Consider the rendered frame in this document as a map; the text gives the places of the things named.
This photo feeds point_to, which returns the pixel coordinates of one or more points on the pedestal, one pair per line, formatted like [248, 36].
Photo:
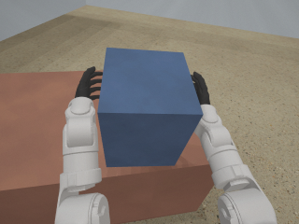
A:
[32, 120]

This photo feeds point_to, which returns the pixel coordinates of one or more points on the right robot forearm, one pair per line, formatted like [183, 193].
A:
[228, 170]

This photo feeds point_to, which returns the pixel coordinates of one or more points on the carton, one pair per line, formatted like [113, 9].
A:
[148, 107]

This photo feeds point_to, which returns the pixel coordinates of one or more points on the left robot hand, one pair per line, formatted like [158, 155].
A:
[84, 87]

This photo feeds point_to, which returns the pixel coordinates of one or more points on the left robot forearm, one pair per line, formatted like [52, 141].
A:
[80, 149]

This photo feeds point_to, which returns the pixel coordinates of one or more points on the robot right upper arm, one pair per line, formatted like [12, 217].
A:
[245, 206]

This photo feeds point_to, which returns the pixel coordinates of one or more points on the right robot hand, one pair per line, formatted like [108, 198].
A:
[200, 88]

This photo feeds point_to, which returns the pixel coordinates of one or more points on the robot left upper arm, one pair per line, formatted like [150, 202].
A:
[89, 208]

